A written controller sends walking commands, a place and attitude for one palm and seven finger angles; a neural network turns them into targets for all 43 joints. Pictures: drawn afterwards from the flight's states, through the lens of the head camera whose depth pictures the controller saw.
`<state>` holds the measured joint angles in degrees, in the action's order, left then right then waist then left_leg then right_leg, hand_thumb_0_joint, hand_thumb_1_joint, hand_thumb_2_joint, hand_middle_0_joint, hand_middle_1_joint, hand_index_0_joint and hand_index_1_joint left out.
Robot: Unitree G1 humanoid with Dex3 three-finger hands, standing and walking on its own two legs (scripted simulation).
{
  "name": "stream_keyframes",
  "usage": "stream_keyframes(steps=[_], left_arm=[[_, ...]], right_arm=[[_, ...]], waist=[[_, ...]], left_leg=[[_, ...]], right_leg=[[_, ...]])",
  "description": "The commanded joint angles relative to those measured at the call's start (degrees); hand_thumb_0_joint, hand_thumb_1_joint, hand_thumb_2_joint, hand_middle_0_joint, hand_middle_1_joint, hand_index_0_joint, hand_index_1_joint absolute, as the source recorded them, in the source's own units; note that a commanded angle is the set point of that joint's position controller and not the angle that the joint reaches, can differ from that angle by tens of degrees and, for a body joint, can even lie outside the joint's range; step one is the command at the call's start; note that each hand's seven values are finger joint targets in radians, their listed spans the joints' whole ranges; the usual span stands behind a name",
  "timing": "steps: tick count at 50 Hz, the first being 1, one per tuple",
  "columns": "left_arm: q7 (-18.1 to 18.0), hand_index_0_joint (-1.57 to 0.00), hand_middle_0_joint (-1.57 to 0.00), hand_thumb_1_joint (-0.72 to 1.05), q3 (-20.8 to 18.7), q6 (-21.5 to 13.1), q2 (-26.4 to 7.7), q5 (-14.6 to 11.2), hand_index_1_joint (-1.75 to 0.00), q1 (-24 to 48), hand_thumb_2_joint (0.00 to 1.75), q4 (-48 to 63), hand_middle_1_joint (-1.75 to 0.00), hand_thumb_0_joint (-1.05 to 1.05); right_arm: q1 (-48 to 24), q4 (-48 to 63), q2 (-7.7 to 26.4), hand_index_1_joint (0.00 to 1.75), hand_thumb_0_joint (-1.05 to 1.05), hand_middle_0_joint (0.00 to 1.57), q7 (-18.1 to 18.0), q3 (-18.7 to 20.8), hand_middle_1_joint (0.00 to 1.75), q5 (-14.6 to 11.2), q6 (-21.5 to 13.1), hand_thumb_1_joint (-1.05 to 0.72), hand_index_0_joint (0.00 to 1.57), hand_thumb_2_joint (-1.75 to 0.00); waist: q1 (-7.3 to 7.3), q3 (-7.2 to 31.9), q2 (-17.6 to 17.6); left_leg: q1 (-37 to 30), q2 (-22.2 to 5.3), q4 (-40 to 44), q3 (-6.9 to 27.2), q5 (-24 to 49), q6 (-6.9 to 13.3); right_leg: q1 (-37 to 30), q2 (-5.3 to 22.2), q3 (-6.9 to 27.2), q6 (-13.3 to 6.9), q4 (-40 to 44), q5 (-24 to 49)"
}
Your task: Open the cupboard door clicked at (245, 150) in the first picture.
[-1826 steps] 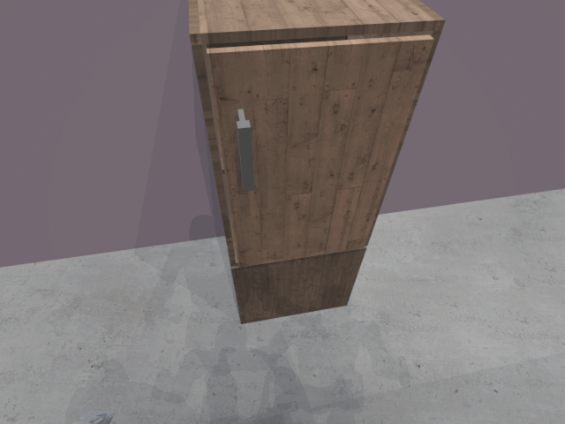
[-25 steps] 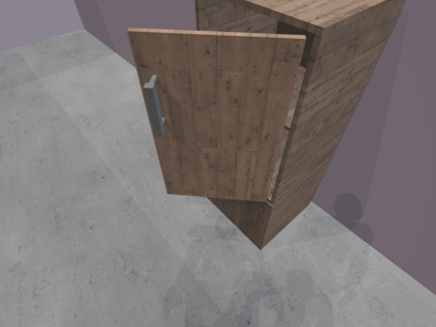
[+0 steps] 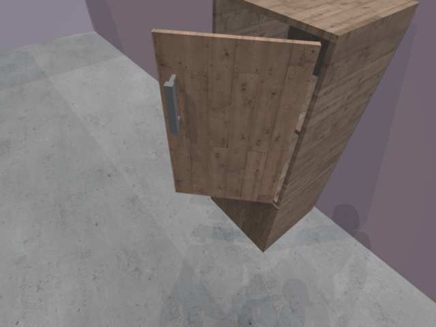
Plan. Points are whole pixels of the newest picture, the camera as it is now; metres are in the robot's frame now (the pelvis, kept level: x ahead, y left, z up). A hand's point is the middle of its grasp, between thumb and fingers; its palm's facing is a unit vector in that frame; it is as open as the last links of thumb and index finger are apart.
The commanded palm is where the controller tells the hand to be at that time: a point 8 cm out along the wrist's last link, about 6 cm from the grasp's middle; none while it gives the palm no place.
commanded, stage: come to a stop and stand still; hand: left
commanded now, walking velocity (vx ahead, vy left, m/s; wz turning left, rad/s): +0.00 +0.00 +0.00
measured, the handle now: (174, 104) +0.62 +0.15 +0.08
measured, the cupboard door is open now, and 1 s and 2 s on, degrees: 43 43 43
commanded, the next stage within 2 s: look again from close up in 0.04 s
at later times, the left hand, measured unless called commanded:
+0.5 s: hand out of the picture +0.00 +0.16 -0.18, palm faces +0.02 -0.99 -0.17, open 7.3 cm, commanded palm none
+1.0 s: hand out of the picture +0.00 +0.15 -0.18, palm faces +0.03 -0.99 -0.14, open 7.3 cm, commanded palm none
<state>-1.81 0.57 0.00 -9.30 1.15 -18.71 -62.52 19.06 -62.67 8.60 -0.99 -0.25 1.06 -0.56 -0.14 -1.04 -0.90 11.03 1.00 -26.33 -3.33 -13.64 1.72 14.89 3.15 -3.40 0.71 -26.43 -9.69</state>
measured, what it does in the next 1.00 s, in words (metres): stands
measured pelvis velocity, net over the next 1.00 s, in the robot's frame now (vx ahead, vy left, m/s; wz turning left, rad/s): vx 0.03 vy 0.00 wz -0.04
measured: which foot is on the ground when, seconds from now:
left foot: down 0.00-1.00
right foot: down 0.00-1.00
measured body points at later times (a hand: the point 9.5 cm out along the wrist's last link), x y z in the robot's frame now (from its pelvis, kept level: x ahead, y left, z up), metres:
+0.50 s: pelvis +0.00 +0.00 +0.00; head +0.00 +0.00 +0.45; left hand +0.00 +0.21 -0.16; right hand +0.00 -0.22 -0.16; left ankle +0.01 +0.10 -0.74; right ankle +0.05 -0.13 -0.74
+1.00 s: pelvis +0.03 +0.00 -0.01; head +0.03 +0.01 +0.44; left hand +0.00 +0.21 -0.17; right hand -0.01 -0.22 -0.16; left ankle +0.01 +0.10 -0.74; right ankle +0.05 -0.13 -0.74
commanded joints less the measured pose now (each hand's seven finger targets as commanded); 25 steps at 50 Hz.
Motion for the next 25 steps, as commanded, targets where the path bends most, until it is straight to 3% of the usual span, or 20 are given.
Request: stream_keyframes(steps=[1, 6, 8, 25], left_arm=[[-0.17, -0.2, -0.2, 0.9, -1.01, -1.49, -4.75, -0.37, -0.3, -2.67, 0.9, 1.85, -0.3, 0.0], [-0.31, -0.2, -0.2, 0.9, -0.94, -1.54, -4.06, -0.36, -0.3, -3.18, 0.9, 1.05, -0.3, 0.0], [-0.33, -0.2, -0.2, 0.9, -0.87, -1.59, -3.86, -0.38, -0.3, -3.4, 0.9, 0.7, -0.3, 0.0], [-0.41, -0.2, -0.2, 0.9, -1.2, -1.5, -3.42, -0.24, -0.3, -3.02, 0.9, 1.18, -0.3, 0.0]], right_arm=[[2.08, 1.66, 5.59, 0.3, 0.0, 0.2, -0.26, 1.0, 0.3, -0.37, -1.29, -0.9, 0.2, -0.9], [2.03, 0.68, 5.0, 0.3, 0.0, 0.2, -0.43, 0.84, 0.3, -0.44, -1.49, -0.9, 0.2, -0.9], [2.02, 0.4, 4.78, 0.3, 0.0, 0.2, -0.46, 0.85, 0.3, -0.53, -1.48, -0.9, 0.2, -0.9], [1.65, -0.44, 3.64, 0.3, 0.0, 0.2, -0.46, 0.97, 0.3, -0.43, -1.14, -0.9, 0.2, -0.9]], waist=[[0.15, -3.3, 0.63], [0.32, -2.93, 2.02], [0.31, -2.72, 0.92], [0.31, -4.48, 0.46]], left_leg=[[7.19, -6.12, 8.93, 7.05, -5.23, -0.12], [6.4, -6.54, 9.15, 6.88, -2.71, -0.19], [5.76, -6.45, 8.84, 6.44, -2.08, -0.27], [5.65, -6.16, 9.15, 5.97, -2.66, -0.53]], right_leg=[[-2.93, 3.57, 5.39, -2.26, 5.11, -4.68], [-3.99, 3.46, 5.03, -2.24, 4.35, -1.17], [-4.03, 3.55, 5.05, -2.15, 4.46, -0.75], [-2.81, 3.54, 5.38, -2.14, 5.97, -2.64]])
